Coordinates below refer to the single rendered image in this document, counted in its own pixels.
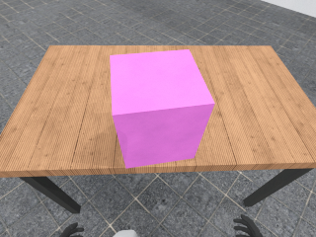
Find carton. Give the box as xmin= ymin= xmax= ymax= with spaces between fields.
xmin=110 ymin=49 xmax=215 ymax=169

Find robot left hand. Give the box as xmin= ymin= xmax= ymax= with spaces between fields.
xmin=59 ymin=222 xmax=85 ymax=237

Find robot right hand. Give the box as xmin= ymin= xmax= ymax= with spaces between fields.
xmin=233 ymin=214 xmax=264 ymax=237

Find table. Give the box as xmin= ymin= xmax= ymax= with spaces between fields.
xmin=0 ymin=45 xmax=316 ymax=214

